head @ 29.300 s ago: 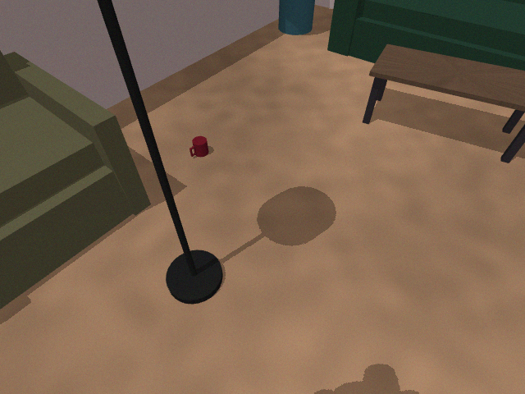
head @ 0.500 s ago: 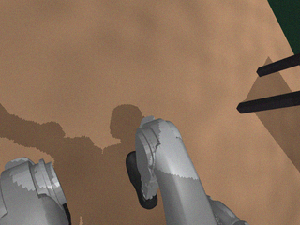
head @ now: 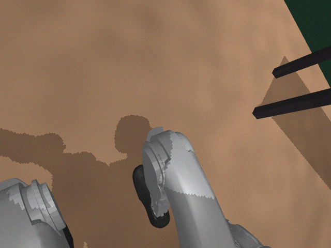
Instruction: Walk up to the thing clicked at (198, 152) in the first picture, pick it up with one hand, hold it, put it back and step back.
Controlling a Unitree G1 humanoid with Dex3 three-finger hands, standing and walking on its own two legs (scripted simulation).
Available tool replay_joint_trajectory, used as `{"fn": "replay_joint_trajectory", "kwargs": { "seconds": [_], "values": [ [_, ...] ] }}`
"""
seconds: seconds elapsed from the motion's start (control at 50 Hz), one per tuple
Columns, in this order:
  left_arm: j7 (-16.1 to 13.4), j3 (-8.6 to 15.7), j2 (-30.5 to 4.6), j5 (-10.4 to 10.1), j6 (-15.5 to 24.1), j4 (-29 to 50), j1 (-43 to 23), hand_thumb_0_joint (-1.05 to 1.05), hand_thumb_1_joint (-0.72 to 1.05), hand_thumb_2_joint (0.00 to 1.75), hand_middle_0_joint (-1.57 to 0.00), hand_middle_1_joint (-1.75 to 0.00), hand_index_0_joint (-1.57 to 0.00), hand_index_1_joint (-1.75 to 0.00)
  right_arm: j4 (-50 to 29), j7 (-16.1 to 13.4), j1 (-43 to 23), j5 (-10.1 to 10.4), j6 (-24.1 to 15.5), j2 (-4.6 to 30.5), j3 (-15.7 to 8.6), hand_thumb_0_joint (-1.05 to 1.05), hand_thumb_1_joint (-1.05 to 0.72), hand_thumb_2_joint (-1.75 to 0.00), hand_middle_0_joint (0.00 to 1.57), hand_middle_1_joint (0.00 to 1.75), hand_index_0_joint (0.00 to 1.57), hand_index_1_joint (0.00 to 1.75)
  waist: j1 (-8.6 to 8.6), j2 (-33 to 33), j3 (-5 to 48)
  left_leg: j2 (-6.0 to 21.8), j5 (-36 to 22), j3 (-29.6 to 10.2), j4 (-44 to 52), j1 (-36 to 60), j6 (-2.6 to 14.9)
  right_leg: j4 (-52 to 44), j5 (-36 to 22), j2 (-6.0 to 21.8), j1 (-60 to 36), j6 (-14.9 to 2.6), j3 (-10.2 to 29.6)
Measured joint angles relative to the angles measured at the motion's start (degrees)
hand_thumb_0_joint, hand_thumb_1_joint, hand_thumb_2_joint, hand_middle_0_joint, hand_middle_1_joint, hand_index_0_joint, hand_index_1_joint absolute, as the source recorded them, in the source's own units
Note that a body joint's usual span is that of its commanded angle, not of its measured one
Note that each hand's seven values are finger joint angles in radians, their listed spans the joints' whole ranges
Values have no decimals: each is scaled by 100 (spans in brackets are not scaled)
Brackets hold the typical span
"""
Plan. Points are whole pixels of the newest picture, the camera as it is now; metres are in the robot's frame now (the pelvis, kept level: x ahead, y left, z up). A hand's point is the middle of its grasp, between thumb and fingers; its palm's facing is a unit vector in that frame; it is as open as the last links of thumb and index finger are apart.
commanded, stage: close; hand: left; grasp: from above
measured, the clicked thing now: out of the picture +0.46 +0.35 -0.26
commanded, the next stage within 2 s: settle in 1.22 s
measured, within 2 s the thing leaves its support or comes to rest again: leaves its support in 1.70 s
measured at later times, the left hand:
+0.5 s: hand out of the picture +0.45 +0.33 -0.23, palm faces -0.44 -0.16 -0.88, open 12.3 cm
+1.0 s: hand out of the picture +0.45 +0.33 -0.23, palm faces -0.44 -0.16 -0.88, open 11.9 cm
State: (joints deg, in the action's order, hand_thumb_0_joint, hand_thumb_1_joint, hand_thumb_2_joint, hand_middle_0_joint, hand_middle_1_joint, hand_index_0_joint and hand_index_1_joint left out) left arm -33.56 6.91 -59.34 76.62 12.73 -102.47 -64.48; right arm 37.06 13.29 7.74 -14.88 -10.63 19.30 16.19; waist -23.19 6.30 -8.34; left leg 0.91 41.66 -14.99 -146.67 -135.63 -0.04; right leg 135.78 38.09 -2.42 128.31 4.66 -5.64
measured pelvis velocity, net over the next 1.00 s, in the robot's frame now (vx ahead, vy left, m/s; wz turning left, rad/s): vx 0.00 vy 0.00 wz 0.00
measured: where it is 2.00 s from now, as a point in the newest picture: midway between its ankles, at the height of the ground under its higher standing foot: (114, 232)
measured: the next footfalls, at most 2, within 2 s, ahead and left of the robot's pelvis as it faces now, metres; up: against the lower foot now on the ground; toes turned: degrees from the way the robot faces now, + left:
none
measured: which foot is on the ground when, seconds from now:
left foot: down 0.00-1.00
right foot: down 0.00-1.00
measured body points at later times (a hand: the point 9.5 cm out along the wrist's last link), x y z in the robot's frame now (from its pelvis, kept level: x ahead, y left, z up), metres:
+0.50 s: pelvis +0.00 +0.00 +0.01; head +0.27 +0.13 +0.34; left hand +0.47 +0.33 -0.18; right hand +0.05 -0.25 -0.05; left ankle +0.06 +0.13 -0.27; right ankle +0.12 -0.14 -0.27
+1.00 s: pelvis +0.00 +0.00 +0.01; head +0.27 +0.13 +0.34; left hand +0.47 +0.34 -0.18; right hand +0.05 -0.25 -0.05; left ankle +0.06 +0.13 -0.27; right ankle +0.12 -0.14 -0.27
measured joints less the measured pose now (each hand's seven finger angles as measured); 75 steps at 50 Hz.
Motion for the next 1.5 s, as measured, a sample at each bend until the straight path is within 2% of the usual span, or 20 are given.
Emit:
{"fn": "replay_joint_trajectory", "kwargs": {
  "seconds": [0.3, 0.4, 0.76, 1.22, 1.5],
  "values": [
    [59, -94, 7, -142, -23, 67, 7, -1, -33, 87, -26, -104, -25, -100, -46, -1, -78, 29, -58, 1, 32, 0, -91, -90, 20, 30, 20, 30, 10, 24, 2, -6, 20, -52, 63, 76, -41, -76, 3, 13, -75, 32, -49],
    [42, -114, 55, -160, -51, 92, 14, -1, -28, 86, -29, -103, -28, -99, -55, 1, -72, 30, -42, -3, 34, 0, -91, -90, 20, 30, 20, 30, 22, 24, 26, -15, -6, -47, 87, 77, -45, -92, -13, 24, -78, -10, -53],
    [83, -195, -39, -247, -27, 43, -44, -1, -28, 87, -34, -102, -32, -98, -122, -67, -60, 37, 4, 8, 162, 0, -91, -90, 20, 30, 20, 30, -18, 24, -64, 3, -60, -32, 101, 73, 16, -144, -69, 5, -108, 11, -51],
    [73, -263, -91, -217, -13, 21, -125, 0, -32, 96, -40, -107, -38, -104, -201, -83, -95, 38, -22, 22, 215, 0, -91, -90, 20, 30, 20, 30, -24, 64, -96, -4, -70, -45, 119, 95, 8, -167, -81, 12, -134, 17, -66],
    [133, -221, -76, -214, -65, 134, -62, 1, -32, 101, -42, -109, -40, -108, -202, -138, -16, 49, 42, 28, 216, 0, -92, -90, 20, 30, 20, 30, -21, 58, -66, 2, -83, -51, 141, 81, 18, -205, -101, 8, -128, 17, -77]
  ]
}}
